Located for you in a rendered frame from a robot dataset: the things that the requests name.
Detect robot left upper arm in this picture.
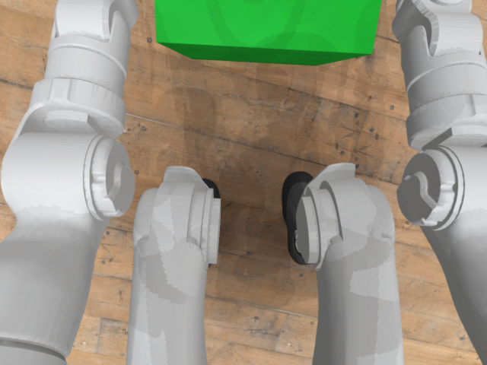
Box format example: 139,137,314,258
0,132,135,365

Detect robot left thigh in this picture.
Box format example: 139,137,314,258
126,181,221,365

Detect robot right foot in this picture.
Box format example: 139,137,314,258
282,171,313,265

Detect robot right upper arm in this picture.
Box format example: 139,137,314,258
396,145,487,365

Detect carton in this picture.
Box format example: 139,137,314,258
154,0,382,65

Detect right robot forearm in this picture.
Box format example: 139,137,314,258
392,0,487,151

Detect left robot forearm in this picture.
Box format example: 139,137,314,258
1,0,138,204

